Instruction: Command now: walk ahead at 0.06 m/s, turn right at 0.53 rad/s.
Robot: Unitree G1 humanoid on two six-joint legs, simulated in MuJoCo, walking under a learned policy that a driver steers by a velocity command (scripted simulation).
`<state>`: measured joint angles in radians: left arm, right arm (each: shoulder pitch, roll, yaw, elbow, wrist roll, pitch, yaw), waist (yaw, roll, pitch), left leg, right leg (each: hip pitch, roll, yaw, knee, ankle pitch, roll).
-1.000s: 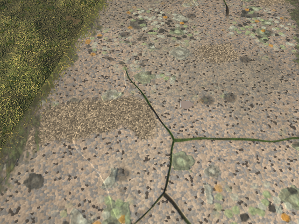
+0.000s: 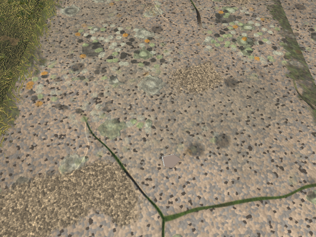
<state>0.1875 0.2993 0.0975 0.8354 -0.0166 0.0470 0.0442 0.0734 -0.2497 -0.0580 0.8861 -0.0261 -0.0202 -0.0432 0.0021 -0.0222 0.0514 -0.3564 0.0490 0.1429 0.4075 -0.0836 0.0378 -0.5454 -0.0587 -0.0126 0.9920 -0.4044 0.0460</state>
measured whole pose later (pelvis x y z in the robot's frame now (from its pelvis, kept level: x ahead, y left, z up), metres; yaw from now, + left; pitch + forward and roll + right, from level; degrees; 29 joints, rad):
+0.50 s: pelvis +0.03 -0.04 +0.00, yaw -8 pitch +0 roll +0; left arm 0.12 0.21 0.03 0.82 0.02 -0.01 0.03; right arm 0.15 -0.29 -0.07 0.94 0.01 0.03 -0.02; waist -0.03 0.04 0.01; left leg -0.35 0.06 0.00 0.68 -0.31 -0.05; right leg -0.23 0.04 -0.04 0.47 -0.25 -0.06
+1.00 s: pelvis +0.02 -0.07 +0.00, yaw +9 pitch +1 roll +1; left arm 0.20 0.26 0.07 0.80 0.03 -0.01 0.03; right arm 0.12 -0.34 -0.11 0.84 0.02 0.04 -0.04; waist 0.00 0.05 0.04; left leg -0.53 -0.05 -0.12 1.09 -0.43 -0.04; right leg -0.23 0.00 -0.04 0.46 -0.25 -0.04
